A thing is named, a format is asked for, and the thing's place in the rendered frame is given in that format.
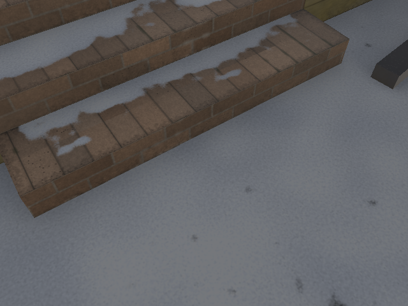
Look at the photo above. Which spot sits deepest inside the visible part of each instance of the stairs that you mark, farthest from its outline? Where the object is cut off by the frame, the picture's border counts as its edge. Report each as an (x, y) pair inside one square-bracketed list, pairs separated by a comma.
[(90, 89)]

